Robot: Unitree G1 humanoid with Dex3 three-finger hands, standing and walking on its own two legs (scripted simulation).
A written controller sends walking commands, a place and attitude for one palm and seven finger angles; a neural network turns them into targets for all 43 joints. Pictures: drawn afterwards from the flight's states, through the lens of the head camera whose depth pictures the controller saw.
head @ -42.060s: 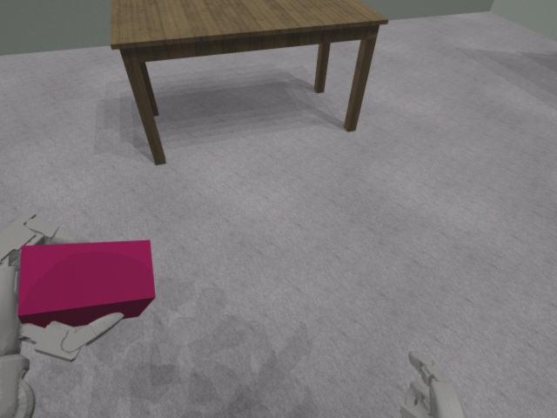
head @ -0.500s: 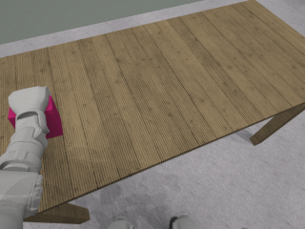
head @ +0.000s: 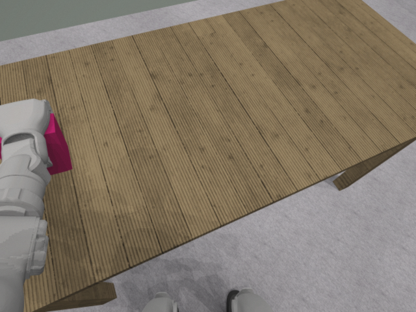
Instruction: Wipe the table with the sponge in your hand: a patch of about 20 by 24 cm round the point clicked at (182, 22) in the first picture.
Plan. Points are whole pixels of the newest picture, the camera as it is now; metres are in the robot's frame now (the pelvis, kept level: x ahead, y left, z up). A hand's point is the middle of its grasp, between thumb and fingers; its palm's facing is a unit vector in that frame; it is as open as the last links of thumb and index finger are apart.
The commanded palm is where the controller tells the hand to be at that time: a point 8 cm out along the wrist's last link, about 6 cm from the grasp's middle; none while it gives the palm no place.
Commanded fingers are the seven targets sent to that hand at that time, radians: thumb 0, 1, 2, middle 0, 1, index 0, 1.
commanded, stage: slide across to the middle lane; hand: left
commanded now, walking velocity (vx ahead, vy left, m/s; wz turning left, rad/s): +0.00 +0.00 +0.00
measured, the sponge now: (39, 154) +0.43 +0.35 -0.03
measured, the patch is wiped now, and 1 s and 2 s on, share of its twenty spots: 0.30 0.30 0.50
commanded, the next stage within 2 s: wipe back along the middle lane in 0.72 s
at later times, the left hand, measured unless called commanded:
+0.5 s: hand (50, 126) +0.47 +0.32 +0.02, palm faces -0.15 +0.02 -0.99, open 10.3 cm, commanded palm +0.46 +0.28 +0.07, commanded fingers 0.00 0.10 1.30 -1.20 -1.60 -1.20 -1.60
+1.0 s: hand (74, 125) +0.47 +0.27 +0.02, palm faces -0.13 +0.02 -0.99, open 10.3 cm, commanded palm +0.45 +0.24 +0.06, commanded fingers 0.00 0.10 1.30 -1.20 -1.60 -1.20 -1.60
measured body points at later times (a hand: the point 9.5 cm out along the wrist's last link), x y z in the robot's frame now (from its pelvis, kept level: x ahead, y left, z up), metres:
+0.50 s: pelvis +0.01 +0.00 +0.01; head +0.12 +0.02 +0.45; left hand +0.47 +0.31 +0.08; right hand +0.04 -0.27 -0.12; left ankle +0.00 +0.12 -0.70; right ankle +0.03 -0.14 -0.70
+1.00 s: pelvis +0.02 -0.01 +0.02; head +0.12 +0.00 +0.45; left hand +0.47 +0.27 +0.07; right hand +0.07 -0.28 -0.12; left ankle +0.00 +0.12 -0.70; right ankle +0.03 -0.14 -0.70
